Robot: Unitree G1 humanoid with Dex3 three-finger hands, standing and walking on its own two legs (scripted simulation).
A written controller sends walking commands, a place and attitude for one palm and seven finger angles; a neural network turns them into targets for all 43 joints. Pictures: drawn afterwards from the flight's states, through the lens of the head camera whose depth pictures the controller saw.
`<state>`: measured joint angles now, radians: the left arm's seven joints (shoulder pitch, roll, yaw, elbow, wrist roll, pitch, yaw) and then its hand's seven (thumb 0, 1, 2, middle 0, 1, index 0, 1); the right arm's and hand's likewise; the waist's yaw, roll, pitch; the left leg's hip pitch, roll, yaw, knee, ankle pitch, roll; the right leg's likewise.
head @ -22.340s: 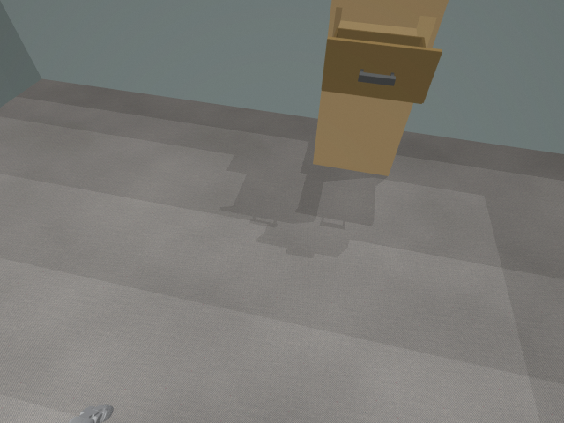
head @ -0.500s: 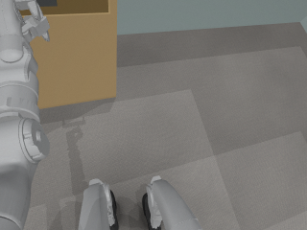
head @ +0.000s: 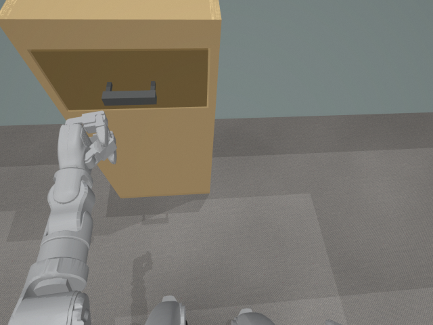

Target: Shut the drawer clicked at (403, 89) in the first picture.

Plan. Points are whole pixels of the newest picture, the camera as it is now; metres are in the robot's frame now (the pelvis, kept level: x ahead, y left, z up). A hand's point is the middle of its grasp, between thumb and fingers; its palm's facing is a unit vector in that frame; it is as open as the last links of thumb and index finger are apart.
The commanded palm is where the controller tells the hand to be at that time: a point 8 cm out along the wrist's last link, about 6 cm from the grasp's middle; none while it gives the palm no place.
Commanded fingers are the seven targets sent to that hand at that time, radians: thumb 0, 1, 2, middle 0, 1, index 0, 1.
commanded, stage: draw the hand back to the body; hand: left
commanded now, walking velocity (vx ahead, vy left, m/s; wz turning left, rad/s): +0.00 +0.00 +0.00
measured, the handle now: (130, 91) +0.62 +0.19 -0.01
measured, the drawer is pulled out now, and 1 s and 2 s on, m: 0.00 0.00 0.00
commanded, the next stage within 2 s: step back with the hand held close in 1.04 s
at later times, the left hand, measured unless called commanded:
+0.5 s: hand (29, 211) +0.27 +0.22 +0.15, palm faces +0.25 -0.93 -0.27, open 3.3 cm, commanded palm +0.22 +0.27 +0.17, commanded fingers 0.00 0.90 0.90 -1.40 -1.60 -1.40 -1.60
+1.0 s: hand out of the picture +0.16 +0.25 +0.23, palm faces +0.42 -0.82 -0.40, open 3.3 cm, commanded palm +0.11 +0.29 +0.24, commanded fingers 0.00 0.90 0.90 -1.40 -1.60 -1.40 -1.60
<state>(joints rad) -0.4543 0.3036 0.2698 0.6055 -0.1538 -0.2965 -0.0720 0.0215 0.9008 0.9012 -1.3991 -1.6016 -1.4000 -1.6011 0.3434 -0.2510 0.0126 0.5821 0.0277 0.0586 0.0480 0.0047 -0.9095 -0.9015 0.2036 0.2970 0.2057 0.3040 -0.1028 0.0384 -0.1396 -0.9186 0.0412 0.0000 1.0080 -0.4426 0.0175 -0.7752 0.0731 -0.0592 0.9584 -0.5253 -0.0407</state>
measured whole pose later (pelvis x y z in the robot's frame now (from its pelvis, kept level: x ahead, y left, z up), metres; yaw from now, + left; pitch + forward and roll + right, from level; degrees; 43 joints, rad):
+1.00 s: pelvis -0.01 +0.01 +0.07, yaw +2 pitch -5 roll +0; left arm 0.55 0.34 0.29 -0.47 -0.09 -0.10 0.09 0.02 0.89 0.90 -1.40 -1.60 -1.41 -1.60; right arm 0.19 -0.24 0.03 0.61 0.02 -0.06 -0.07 0.01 -0.91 -0.90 0.20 0.30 0.21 0.30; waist 0.06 0.08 0.02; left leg -0.15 -0.01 0.02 0.43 -0.20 0.03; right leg -0.01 0.03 -0.03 0.37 -0.28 -0.03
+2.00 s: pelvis -0.10 +0.02 +0.05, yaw +6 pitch +0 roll -2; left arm 0.63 0.42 0.40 -0.59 -0.03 -0.24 0.12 0.02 0.89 0.90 -1.40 -1.60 -1.41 -1.60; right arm 0.19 -0.22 -0.01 0.54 0.01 -0.03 -0.08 0.01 -0.90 -0.90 0.21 0.30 0.21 0.30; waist -0.01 0.03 0.06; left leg -0.46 -0.02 0.00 0.54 -0.14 0.06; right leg -0.32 0.06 0.00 0.54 -0.23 -0.02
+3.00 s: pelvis -0.22 +0.03 +0.05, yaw +2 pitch -1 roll -2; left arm 0.65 0.45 0.41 -0.65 -0.06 -0.23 0.11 0.02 0.89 0.90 -1.40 -1.60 -1.41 -1.60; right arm 0.24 -0.16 0.01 0.60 -0.01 -0.11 -0.04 0.01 -0.91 -0.90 0.20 0.30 0.21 0.30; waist -0.06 -0.01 0.01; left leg -0.49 -0.01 0.00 0.54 -0.17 -0.01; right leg -0.11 0.07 0.01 0.50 -0.36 -0.04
